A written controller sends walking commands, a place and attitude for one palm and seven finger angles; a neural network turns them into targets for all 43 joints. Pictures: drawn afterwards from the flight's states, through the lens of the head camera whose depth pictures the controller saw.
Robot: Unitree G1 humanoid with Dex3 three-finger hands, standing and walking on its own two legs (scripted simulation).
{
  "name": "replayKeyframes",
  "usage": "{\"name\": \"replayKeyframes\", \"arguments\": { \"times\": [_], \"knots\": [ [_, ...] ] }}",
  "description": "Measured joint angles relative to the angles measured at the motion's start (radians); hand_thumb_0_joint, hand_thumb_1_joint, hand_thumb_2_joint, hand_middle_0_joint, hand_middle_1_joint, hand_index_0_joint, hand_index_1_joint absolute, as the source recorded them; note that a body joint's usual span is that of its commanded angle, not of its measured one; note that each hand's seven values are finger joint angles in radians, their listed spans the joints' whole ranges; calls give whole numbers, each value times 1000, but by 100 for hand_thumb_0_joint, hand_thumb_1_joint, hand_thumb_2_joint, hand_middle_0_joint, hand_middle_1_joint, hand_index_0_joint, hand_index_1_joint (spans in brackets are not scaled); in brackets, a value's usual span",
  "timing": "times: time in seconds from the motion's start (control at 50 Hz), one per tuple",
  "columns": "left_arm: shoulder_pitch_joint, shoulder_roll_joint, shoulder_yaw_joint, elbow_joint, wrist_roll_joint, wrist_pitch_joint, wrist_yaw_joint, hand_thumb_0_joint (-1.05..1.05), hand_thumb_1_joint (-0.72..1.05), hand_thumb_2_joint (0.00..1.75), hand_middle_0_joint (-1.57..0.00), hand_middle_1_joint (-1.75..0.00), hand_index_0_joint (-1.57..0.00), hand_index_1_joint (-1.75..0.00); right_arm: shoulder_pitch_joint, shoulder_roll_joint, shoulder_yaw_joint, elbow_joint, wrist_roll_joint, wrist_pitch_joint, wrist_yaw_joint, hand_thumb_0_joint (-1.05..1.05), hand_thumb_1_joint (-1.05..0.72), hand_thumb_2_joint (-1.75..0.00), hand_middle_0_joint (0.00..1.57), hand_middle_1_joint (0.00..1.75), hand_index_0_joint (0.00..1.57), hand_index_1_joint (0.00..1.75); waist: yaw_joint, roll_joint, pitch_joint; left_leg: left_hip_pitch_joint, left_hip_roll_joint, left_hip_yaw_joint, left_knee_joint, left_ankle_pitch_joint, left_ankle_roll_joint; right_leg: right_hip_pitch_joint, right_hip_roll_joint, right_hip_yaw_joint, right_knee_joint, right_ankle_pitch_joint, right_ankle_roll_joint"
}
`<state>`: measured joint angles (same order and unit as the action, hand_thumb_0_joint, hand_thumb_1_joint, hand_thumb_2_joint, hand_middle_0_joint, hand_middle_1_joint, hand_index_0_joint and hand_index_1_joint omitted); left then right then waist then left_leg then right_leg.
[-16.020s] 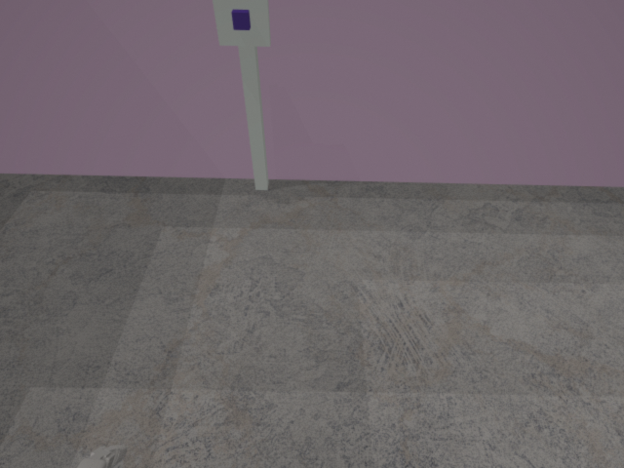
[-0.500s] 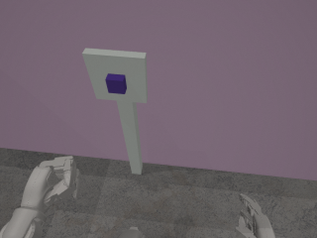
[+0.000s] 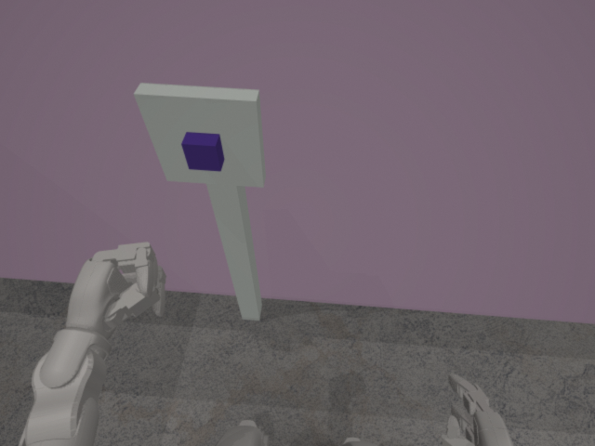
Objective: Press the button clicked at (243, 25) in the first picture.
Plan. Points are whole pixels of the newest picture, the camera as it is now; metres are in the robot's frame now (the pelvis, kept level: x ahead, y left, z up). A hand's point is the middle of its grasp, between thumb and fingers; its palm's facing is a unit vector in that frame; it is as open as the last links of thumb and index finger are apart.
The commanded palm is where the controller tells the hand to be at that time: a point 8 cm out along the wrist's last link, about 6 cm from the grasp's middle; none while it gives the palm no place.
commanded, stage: aim a knuckle at the button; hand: left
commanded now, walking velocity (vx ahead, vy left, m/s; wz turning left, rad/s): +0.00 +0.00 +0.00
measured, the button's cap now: (204, 150) +0.54 +0.17 +0.08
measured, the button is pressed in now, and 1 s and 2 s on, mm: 0 0 0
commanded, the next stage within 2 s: press the button with the knuckle in 1.52 s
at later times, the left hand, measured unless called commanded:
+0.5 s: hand (188, 240) +0.38 +0.17 +0.05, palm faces -0.08 -1.00 -0.03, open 3.1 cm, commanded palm +0.36 +0.22 +0.05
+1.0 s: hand (213, 203) +0.46 +0.15 +0.04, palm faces -0.05 -1.00 -0.02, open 3.1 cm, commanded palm +0.42 +0.21 +0.05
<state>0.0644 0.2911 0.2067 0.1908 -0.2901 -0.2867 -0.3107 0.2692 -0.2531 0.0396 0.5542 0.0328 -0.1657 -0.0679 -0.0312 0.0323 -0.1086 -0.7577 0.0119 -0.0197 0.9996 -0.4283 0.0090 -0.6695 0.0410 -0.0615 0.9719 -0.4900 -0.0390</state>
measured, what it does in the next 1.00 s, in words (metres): stands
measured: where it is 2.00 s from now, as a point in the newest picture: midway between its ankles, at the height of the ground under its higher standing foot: outside the picture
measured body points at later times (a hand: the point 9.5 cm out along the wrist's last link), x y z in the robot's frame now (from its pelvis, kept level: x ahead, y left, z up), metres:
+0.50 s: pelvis +0.00 +0.01 -0.01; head +0.07 +0.02 +0.44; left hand +0.38 +0.22 +0.06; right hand +0.12 -0.24 -0.11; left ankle +0.04 +0.11 -0.68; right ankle +0.00 -0.10 -0.68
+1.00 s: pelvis -0.01 +0.01 -0.02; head +0.09 +0.02 +0.42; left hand +0.45 +0.20 +0.05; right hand +0.03 -0.25 -0.14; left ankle +0.04 +0.11 -0.68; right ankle +0.00 -0.10 -0.68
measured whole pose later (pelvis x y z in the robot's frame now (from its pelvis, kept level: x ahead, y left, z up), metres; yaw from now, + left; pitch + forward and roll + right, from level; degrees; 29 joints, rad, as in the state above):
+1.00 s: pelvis -0.01 +0.01 -0.02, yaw -2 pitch +18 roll -2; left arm -0.68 0.32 0.28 0.96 -0.12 -0.40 -0.16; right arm 0.35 -0.25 0.02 0.63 0.00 0.02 0.00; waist -0.12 0.03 -0.13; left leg -0.97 0.02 0.01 1.10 -0.45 0.03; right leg -0.90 0.05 -0.03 1.08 -0.50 -0.02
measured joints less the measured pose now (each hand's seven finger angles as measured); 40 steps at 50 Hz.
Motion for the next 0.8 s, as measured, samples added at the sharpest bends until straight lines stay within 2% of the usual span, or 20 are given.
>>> {"name": "replayKeyframes", "arguments": {
  "times": [0.14, 0.3, 0.5, 0.6, 0.8],
  "knots": [
    [-64, -8, -8, 92, 16, 10, 18, 2, 90, 90, -130, -150, -130, -150, 16, -8, -8, -1, 0, 29, 12, 1, -90, -90, 20, 30, 21, 30, -6, -1, -4, -3, -5, 14, -11, 1, 8, -8, -6, 14, -4, 1, 8],
    [-190, -32, -41, 172, 61, -42, 67, 2, 90, 90, -130, -150, -130, -150, -3, -3, -13, 25, -8, 45, 19, 1, -90, -90, 20, 30, 21, 30, -10, -10, 4, -42, -8, 16, 16, -4, 14, -47, -10, 15, 22, -5, 13],
    [-384, -17, -34, 356, 90, -28, 102, 2, 90, 90, -130, -150, -130, -150, 5, 7, -10, 36, -11, 86, 34, 1, -90, -90, 20, 30, 21, 30, -26, -6, -4, -84, -6, 20, 34, -6, 17, -88, -9, 18, 36, -3, 17],
    [-464, -22, -25, 445, 107, -49, 115, 2, 90, 90, -130, -150, -130, -150, 20, 7, -10, 51, -16, 108, 43, 1, -90, -90, 20, 30, 21, 30, -34, -8, -13, -102, -5, 25, 44, -10, 20, -109, -8, 23, 48, -6, 19],
    [-646, 14, 15, 645, 140, -95, 141, 2, 90, 90, -130, -150, -130, -150, 45, 1, -20, 74, -26, 144, 52, 1, -90, -90, 20, 30, 21, 30, -63, -11, -8, -172, 0, 21, 83, -14, 18, -177, -3, 18, 85, -10, 16]
  ]
}}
